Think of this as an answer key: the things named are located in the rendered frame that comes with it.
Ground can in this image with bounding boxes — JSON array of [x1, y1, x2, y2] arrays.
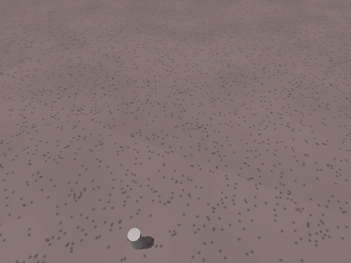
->
[[128, 228, 144, 250]]

